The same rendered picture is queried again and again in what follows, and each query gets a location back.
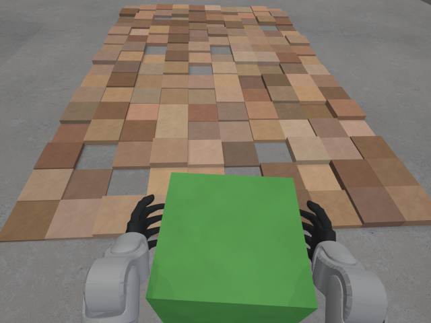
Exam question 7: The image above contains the robot left forearm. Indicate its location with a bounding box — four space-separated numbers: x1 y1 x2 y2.
81 232 150 323

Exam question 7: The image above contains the robot left hand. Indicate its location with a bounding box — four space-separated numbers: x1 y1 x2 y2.
125 194 165 250

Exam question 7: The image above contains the robot right hand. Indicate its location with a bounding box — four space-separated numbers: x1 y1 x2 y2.
299 201 336 262

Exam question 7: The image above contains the robot right forearm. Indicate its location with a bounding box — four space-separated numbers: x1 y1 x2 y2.
312 241 388 323

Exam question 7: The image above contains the carton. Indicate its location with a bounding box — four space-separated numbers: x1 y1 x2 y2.
145 172 318 323

